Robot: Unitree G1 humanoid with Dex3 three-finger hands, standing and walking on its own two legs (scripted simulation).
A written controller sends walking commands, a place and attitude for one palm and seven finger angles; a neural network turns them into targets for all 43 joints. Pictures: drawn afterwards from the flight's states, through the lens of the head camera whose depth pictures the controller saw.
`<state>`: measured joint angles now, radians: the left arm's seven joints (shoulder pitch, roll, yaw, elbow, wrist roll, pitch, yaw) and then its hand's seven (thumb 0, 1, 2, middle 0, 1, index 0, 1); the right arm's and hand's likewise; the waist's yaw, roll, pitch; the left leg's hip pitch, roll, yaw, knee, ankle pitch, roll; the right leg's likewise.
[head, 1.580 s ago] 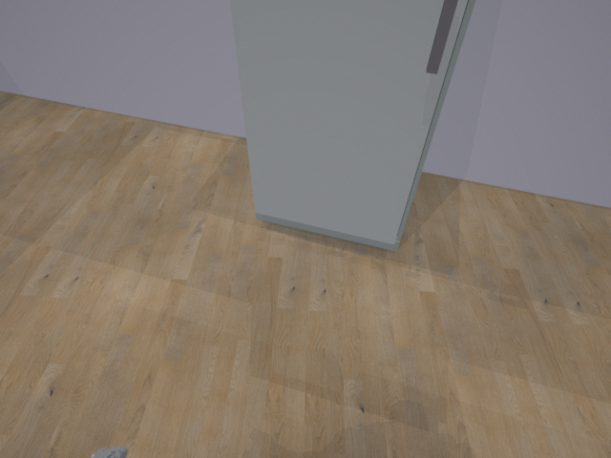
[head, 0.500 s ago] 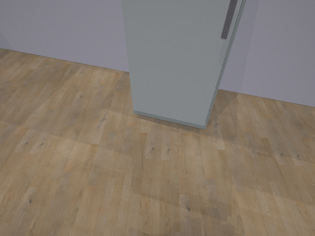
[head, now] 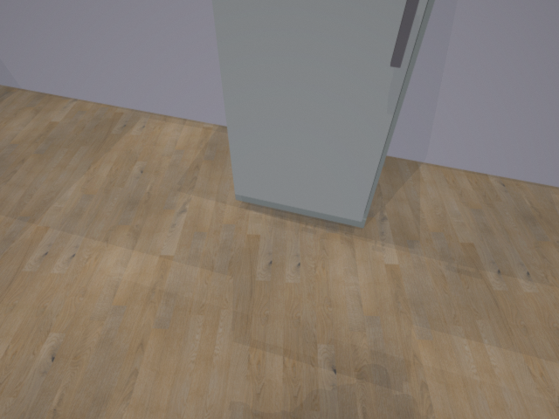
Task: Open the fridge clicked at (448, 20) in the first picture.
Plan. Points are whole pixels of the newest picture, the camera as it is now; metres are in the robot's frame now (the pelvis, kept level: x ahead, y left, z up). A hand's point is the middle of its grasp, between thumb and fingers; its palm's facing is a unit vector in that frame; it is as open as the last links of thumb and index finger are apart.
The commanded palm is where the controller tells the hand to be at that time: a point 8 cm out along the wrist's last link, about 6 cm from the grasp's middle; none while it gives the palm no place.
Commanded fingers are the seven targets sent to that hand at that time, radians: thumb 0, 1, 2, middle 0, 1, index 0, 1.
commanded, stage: walk to a spot facing it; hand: right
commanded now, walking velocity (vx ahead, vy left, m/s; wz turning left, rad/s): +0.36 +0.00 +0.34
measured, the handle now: (407, 19) +1.03 -0.28 +0.16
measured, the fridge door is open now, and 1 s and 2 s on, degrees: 0 0 0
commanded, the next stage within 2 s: turn to face it in 0.68 s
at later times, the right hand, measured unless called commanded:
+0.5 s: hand out of the picture +0.10 -0.15 -0.18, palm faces -0.06 +0.98 -0.17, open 7.3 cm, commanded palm none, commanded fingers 0.00 -0.90 -0.90 0.20 0.30 0.20 0.30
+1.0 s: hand (370, 281) +0.44 -0.17 -0.17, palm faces -0.20 +0.96 -0.22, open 7.4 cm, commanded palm none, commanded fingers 0.00 -0.90 -0.90 0.20 0.30 0.20 0.30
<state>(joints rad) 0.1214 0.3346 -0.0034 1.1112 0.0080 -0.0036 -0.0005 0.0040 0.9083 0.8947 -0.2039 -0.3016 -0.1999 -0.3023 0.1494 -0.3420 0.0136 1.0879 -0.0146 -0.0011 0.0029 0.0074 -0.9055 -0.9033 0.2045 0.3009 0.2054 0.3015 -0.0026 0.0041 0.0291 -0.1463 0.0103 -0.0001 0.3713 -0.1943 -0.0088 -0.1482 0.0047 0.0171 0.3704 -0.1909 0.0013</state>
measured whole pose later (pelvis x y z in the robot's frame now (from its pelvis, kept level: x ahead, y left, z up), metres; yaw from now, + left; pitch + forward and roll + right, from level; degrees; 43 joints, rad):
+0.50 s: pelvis +0.12 +0.02 -0.01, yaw +8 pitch +0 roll +0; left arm 0.34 0.17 0.03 1.15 0.02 0.00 0.00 0.01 0.91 0.89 -0.20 -0.30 -0.20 -0.30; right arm 0.41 -0.14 -0.02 1.06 -0.03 -0.07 0.00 0.00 -0.91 -0.90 0.20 0.30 0.20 0.30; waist -0.02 -0.01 0.02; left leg -0.14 -0.02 0.05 0.52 -0.37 0.04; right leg -0.43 -0.08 -0.09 1.12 -0.41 0.01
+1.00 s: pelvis +0.31 -0.01 -0.01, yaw +13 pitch +0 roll +0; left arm 0.25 0.17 0.05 1.04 0.02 -0.05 0.02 -0.02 0.95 0.89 -0.20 -0.30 -0.20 -0.30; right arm 0.18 -0.20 -0.05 0.98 -0.03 -0.01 -0.01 0.01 -0.91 -0.90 0.20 0.30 0.20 0.30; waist 0.02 0.02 0.03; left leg -0.44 0.07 0.08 0.85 -0.36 -0.03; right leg -0.27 -0.03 -0.16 0.49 -0.22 -0.04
